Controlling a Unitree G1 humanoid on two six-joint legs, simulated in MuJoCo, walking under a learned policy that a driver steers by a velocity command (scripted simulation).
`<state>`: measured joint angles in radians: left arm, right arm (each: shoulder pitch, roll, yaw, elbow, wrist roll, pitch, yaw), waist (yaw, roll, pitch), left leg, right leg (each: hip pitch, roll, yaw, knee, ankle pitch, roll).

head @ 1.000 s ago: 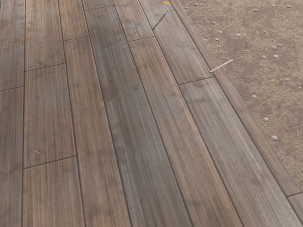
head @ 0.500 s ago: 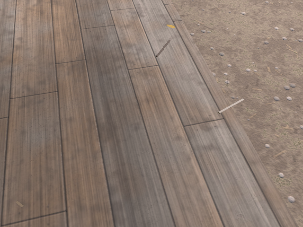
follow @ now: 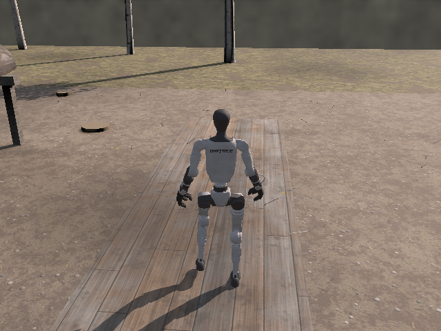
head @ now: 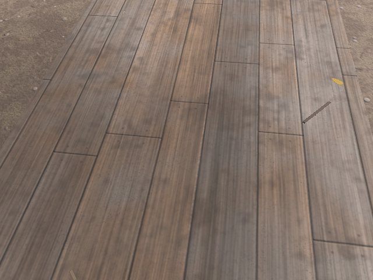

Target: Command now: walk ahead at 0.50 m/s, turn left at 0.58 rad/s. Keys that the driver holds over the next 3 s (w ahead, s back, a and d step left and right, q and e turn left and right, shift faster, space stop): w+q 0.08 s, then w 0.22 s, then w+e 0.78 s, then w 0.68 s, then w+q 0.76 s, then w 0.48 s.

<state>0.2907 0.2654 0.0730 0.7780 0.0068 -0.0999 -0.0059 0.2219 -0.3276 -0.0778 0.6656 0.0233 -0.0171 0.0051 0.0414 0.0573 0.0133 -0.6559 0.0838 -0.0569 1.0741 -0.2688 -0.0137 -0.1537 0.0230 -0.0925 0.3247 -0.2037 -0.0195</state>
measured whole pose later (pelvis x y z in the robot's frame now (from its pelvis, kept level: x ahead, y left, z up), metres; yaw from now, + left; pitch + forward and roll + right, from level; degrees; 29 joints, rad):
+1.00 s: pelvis +0.56 +0.03 +0.00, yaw -11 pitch +2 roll +0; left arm 0.28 0.29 0.07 0.72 -0.01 -0.05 -0.02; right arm 0.17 -0.30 -0.05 0.70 -0.01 -0.10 0.00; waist 0.02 0.02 0.04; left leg -0.57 0.09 -0.07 1.10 -0.34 -0.03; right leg -0.28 0.11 0.04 0.42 -0.17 -0.10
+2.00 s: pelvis +1.09 -0.12 +0.00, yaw -15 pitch +1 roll -1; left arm 0.26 0.26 0.06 0.77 0.01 -0.09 -0.02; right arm 0.26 -0.31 -0.06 0.81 0.03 -0.04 0.00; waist 0.02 0.05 0.02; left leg -0.58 0.08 -0.06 1.11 -0.28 0.00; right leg -0.20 0.03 -0.11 0.35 -0.18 -0.05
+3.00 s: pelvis +1.66 -0.16 +0.00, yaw +8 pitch +1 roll -1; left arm 0.26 0.26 0.05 0.78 0.01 -0.09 -0.03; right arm 0.28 -0.29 -0.06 0.74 0.01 -0.05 0.00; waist 0.01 0.04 0.02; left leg -0.48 0.03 -0.05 1.12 -0.33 0.03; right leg -0.27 0.05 -0.03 0.41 -0.17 -0.05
